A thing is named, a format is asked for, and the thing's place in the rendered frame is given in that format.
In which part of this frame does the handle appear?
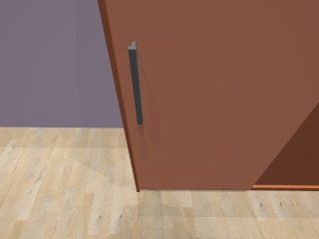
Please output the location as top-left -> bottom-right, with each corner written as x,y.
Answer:
128,41 -> 144,124

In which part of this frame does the wardrobe door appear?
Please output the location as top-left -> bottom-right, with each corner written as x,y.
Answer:
254,103 -> 319,185
107,0 -> 319,190

